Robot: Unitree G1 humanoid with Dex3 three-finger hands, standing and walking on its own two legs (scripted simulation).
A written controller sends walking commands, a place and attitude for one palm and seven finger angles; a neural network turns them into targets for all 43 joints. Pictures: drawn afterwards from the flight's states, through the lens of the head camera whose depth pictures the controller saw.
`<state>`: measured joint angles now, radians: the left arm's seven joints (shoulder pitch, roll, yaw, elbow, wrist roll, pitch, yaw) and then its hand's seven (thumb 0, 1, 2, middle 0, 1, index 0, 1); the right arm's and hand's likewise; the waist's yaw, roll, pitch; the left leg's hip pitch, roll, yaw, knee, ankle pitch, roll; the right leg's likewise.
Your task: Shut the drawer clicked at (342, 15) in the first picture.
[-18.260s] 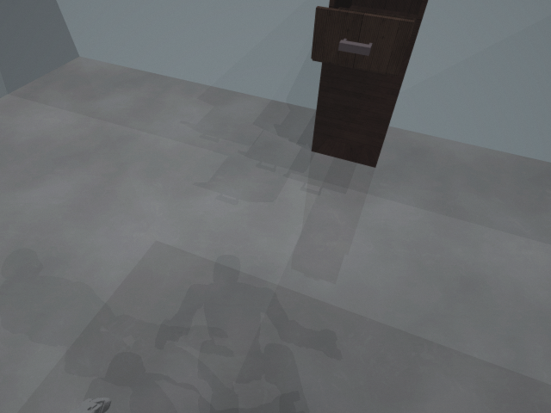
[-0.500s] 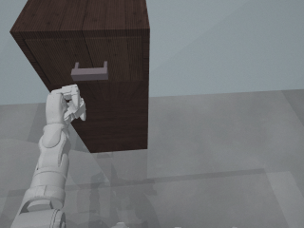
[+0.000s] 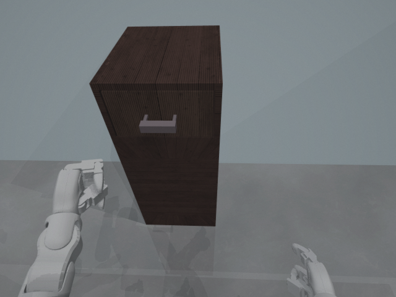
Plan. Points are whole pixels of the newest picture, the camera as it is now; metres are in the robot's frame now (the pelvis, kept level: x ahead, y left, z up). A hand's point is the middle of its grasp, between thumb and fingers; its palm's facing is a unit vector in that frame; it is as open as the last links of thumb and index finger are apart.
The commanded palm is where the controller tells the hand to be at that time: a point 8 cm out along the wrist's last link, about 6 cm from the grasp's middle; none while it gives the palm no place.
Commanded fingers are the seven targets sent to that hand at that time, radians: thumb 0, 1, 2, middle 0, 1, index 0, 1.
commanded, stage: draw the hand back to the body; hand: left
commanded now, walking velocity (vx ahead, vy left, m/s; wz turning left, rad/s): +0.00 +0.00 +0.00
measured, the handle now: (159, 122) +0.60 +0.18 +0.00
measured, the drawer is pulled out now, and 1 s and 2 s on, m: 0.00 0.00 0.00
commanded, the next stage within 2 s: step back with the hand held close in 0.58 s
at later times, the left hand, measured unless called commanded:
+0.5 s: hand (41, 225) +0.18 +0.24 +0.17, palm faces +0.40 -0.83 -0.40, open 3.2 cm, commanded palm +0.13 +0.28 +0.18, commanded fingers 0.00 0.90 0.90 -1.40 -1.60 -1.40 -1.60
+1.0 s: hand (48, 227) +0.18 +0.24 +0.14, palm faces +0.26 -0.84 -0.48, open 3.2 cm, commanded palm +0.12 +0.29 +0.18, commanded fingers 0.00 0.90 0.90 -1.40 -1.60 -1.40 -1.60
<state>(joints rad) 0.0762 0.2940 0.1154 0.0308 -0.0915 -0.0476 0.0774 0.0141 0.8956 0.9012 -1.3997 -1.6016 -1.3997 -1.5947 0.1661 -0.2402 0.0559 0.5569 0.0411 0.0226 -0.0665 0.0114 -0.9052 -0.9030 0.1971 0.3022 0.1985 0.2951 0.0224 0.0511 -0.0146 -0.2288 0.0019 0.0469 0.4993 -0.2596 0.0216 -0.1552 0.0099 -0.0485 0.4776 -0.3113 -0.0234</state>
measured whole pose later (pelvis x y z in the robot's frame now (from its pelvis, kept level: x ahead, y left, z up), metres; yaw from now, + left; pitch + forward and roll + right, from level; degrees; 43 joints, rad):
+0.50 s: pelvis +0.00 +0.00 +0.00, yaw +0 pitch -4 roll +0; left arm 0.57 0.34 0.29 -0.47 -0.09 -0.11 0.10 0.01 0.89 0.90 -1.40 -1.60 -1.40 -1.59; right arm 0.21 -0.24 0.01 0.61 0.02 -0.08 -0.06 0.01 -0.90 -0.90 0.20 0.30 0.20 0.30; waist 0.06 0.08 0.00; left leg -0.13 0.00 0.04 0.44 -0.25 0.02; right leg -0.04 0.01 -0.05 0.40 -0.29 -0.02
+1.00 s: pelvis -0.01 +0.01 +0.00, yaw -1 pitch +1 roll -1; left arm 0.63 0.37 0.32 -0.51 -0.06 -0.16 0.09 0.01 0.89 0.90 -1.40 -1.60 -1.40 -1.59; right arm 0.18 -0.24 -0.02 0.55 0.01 0.02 -0.06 0.01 -0.90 -0.90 0.20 0.30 0.20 0.30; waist 0.00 0.05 0.03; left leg -0.25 0.00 0.07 0.46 -0.22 0.04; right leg -0.18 0.01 -0.03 0.42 -0.25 0.00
